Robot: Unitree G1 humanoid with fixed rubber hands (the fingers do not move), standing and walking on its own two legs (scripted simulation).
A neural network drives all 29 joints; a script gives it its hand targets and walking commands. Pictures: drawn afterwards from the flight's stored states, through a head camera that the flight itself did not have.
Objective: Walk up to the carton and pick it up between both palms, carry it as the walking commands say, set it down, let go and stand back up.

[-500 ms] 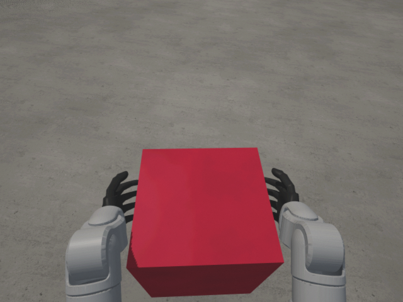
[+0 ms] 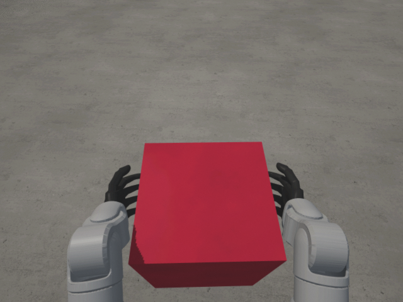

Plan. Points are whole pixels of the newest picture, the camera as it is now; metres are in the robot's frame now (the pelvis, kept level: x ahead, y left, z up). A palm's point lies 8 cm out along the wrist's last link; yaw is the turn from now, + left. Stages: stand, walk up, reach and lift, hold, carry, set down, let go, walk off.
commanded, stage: carry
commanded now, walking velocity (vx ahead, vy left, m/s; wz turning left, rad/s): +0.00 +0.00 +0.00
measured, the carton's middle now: (203, 221) +0.29 -0.01 +0.01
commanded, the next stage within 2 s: none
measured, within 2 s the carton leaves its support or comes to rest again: neither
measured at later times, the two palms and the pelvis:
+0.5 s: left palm (117, 204) +0.31 +0.16 +0.05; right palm (275, 194) +0.31 -0.14 +0.05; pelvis +0.03 +0.00 -0.01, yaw +1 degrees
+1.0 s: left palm (114, 236) +0.26 +0.16 +0.03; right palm (277, 224) +0.26 -0.14 +0.03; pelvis -0.01 +0.00 -0.01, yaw +1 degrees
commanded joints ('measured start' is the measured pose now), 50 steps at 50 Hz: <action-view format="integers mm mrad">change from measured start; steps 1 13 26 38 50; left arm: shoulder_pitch -381 -434 -414 -406 -399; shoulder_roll -908 -885 -835 -784 -736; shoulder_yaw -721 -683 -601 -553 -528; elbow -37 61 191 247 314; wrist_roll -388 -344 -263 -199 -170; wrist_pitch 9 -68 -197 -341 -427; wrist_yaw -248 -247 -234 -216 -212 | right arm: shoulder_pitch -425 -391 -406 -389 -366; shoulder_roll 893 880 826 774 721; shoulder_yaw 786 653 604 563 522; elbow -55 125 215 282 341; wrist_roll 429 326 261 199 143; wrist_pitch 20 -75 -208 -351 -440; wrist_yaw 254 252 243 231 223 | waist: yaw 26 18 17 17 23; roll -238 1 -41 -35 -33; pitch -346 -374 -339 -312 -254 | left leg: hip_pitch -333 106 85 65 40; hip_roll -3 105 104 112 108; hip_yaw -19 -44 -39 -62 -81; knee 196 90 55 19 -50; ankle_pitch -203 726 649 464 306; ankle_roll -27 26 26 44 52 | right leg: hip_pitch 570 121 139 105 66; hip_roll -313 -127 -128 -135 -128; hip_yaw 231 96 88 106 124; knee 135 178 168 148 86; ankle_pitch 1351 546 513 316 128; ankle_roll -140 -6 5 -10 -14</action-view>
